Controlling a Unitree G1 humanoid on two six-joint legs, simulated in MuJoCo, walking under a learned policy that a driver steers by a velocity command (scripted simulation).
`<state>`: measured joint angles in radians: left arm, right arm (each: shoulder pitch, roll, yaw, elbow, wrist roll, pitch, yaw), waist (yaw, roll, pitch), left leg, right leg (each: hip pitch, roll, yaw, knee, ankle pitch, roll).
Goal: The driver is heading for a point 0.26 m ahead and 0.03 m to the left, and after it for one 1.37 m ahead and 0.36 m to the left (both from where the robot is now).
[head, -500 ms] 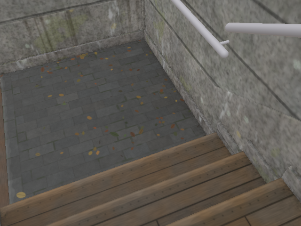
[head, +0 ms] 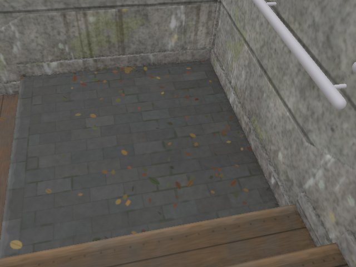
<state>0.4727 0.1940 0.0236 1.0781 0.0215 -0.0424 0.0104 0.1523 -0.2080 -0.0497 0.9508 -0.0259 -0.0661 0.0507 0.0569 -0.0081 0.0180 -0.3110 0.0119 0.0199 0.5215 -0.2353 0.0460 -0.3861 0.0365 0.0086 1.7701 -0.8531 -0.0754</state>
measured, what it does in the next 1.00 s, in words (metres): goes down: right foot, then right foot 0.17 m lower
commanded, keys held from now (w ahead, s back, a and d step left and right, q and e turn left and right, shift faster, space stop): w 0.02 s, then no key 0.92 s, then q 0.06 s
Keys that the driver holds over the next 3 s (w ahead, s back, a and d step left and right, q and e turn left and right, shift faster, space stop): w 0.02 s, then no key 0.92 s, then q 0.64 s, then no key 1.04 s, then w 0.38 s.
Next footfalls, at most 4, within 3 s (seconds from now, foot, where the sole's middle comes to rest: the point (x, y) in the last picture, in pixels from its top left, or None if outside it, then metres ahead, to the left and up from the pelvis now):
0.36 right None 0.26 -0.12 -0.77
0.92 right None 0.40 -0.11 -0.94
1.52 left None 0.31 0.18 -0.94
2.06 right None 0.44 -0.03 -0.94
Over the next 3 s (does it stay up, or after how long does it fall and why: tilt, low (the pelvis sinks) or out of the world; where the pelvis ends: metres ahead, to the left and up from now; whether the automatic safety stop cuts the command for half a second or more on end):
stays up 0.43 0.10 -0.19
